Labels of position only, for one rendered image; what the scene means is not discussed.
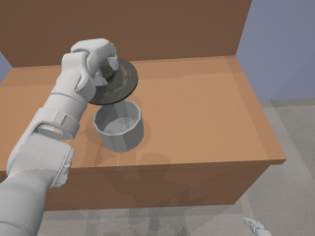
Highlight left robot hand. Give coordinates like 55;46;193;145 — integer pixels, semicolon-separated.
70;38;119;87

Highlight left robot upper arm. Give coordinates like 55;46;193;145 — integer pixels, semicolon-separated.
0;132;75;236

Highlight knob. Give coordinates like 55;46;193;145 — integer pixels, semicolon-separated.
99;65;115;82

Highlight pot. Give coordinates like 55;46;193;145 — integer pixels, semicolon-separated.
93;99;144;152

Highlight robot left forearm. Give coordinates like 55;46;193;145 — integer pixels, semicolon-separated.
6;46;100;176

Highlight right robot hand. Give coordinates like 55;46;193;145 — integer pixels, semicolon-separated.
243;217;272;236

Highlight lid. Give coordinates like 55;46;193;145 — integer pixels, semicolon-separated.
89;57;139;106

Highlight table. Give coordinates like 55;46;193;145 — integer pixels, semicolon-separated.
0;0;287;211

